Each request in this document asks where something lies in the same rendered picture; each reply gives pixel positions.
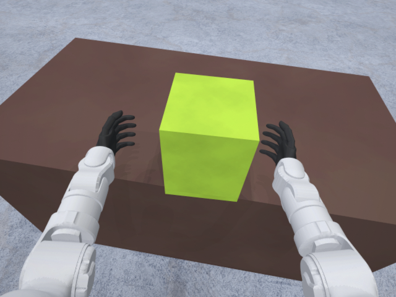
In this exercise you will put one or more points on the robot left upper arm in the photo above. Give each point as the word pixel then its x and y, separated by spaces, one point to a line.
pixel 58 269

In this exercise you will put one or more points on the robot right upper arm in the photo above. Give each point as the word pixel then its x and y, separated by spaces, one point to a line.
pixel 340 273

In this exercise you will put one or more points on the pedestal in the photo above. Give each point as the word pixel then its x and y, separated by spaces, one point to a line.
pixel 345 137

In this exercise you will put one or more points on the right robot forearm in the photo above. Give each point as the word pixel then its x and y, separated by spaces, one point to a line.
pixel 313 227

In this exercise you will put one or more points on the carton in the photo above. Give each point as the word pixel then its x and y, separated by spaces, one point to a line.
pixel 208 136

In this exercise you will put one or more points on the left robot forearm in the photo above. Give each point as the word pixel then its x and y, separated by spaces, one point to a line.
pixel 77 217

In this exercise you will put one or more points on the robot left hand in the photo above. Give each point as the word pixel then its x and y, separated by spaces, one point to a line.
pixel 109 136

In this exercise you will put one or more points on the robot right hand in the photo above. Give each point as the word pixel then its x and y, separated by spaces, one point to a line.
pixel 286 142

